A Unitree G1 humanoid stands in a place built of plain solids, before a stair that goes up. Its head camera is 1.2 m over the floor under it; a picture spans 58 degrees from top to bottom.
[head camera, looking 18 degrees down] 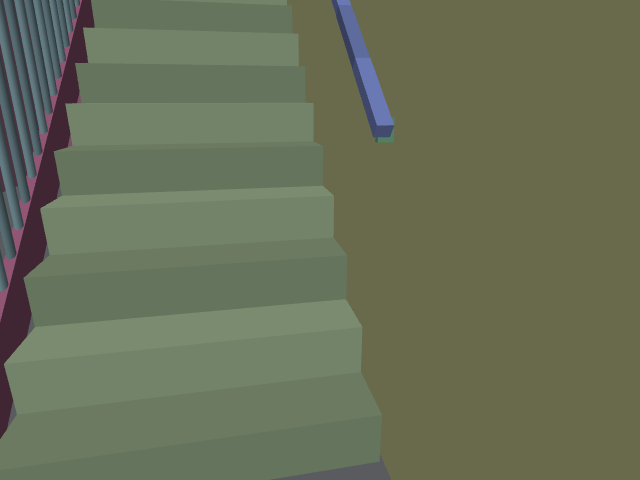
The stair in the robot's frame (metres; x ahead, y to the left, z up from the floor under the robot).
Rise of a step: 0.20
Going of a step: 0.24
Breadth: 1.20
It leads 11 degrees to the left of straight ahead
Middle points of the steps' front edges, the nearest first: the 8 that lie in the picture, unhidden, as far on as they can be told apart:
1.08 0.38 0.20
1.32 0.43 0.39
1.56 0.48 0.59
1.79 0.52 0.79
2.03 0.57 0.99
2.27 0.62 1.18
2.51 0.67 1.38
2.75 0.72 1.58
